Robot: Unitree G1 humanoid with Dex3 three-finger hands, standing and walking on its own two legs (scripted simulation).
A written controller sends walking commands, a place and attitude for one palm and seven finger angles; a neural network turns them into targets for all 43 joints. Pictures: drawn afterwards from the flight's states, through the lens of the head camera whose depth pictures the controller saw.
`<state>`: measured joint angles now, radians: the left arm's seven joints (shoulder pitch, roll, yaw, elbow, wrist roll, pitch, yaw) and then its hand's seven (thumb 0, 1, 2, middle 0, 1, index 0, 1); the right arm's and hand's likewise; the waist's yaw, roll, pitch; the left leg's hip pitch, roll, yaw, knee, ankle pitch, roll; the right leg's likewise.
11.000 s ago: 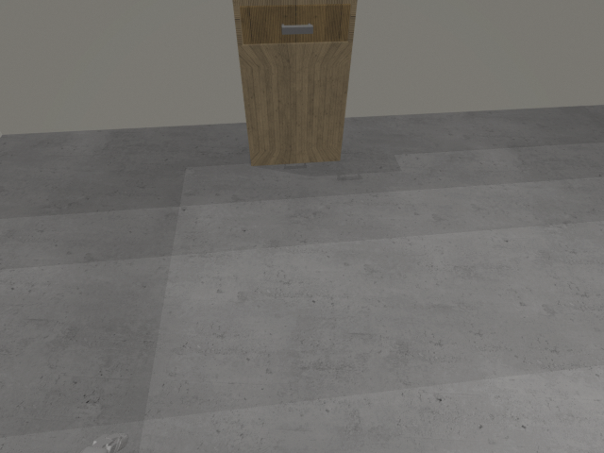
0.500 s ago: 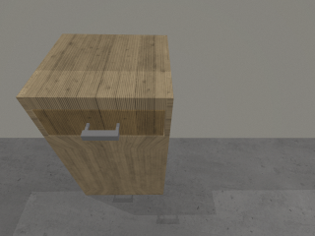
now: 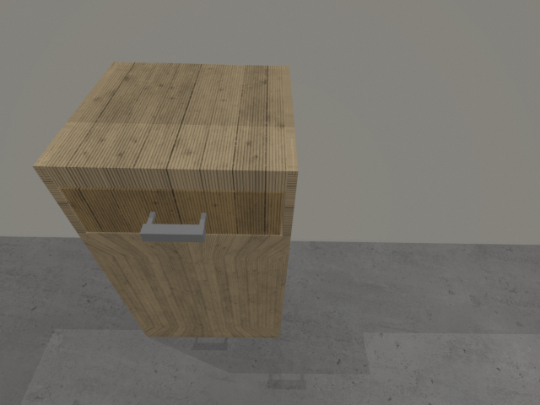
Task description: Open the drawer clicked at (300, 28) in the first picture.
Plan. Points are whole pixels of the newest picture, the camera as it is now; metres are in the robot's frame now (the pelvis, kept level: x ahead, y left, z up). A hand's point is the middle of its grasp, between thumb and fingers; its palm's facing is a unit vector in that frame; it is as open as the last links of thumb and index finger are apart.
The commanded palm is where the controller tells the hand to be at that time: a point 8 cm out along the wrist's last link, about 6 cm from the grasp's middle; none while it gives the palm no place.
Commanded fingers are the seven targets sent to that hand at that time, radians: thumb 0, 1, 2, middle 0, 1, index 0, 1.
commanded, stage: look again from close up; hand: left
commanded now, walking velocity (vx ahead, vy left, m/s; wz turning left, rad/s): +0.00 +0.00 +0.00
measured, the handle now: (175, 224) +0.47 +0.23 -0.06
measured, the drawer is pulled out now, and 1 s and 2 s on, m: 0.00 0.00 0.00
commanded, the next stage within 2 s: come to a stop and stand still in 0.24 s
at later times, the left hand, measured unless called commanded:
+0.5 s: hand out of the picture -0.03 +0.17 -0.18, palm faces +0.00 -0.98 -0.18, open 7.3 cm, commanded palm none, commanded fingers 0.00 0.90 0.90 -0.20 -0.30 -0.20 -0.30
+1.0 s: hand out of the picture -0.06 +0.21 -0.18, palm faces +0.01 -0.98 -0.20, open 7.3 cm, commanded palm none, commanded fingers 0.00 0.90 0.90 -0.20 -0.30 -0.20 -0.30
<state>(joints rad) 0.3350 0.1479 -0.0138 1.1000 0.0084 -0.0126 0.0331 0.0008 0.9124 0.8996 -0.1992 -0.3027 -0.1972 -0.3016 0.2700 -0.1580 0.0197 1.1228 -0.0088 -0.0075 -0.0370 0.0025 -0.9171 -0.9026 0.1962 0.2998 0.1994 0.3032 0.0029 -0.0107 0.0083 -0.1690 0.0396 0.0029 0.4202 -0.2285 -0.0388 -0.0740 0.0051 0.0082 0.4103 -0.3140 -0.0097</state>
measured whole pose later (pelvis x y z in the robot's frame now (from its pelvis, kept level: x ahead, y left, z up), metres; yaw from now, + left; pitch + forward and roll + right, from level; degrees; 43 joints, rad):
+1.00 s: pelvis -0.04 +0.03 +0.00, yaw +1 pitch -2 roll +0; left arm 0.36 0.19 -0.02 1.06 0.01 0.00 0.03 0.00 0.91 0.90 -0.20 -0.30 -0.20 -0.30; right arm 0.31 -0.16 0.02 1.07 -0.02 0.01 -0.01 0.00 -0.91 -0.90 0.20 0.30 0.20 0.30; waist 0.00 -0.02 0.02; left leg -0.26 0.00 0.02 0.49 -0.20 0.01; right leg -0.17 -0.04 0.01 0.49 -0.30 0.04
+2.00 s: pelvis -0.03 +0.03 +0.00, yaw +0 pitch -1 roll +0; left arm 0.36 0.14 -0.02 1.10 0.01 -0.01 0.04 0.00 0.91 0.90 -0.20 -0.30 -0.20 -0.30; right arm 0.28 -0.14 0.02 1.13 -0.01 0.00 -0.02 0.00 -0.92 -0.90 0.20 0.30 0.20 0.30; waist 0.00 -0.03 0.02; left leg -0.23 0.01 0.02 0.46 -0.20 0.00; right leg -0.13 -0.03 0.02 0.44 -0.29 0.03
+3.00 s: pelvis -0.02 -0.01 -0.03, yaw +0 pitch +7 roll +2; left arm 0.33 0.40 -0.02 -0.05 0.99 -0.02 0.31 0.00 -0.02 0.50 -0.29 -0.90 -0.29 -0.90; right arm 0.16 -0.24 -0.03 0.62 -0.06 0.08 -0.03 0.01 -0.91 -0.90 0.20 0.30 0.20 0.30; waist 0.05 0.04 -0.07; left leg -0.52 0.03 0.00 0.73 -0.33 -0.04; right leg -0.46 0.00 0.02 0.79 -0.46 -0.02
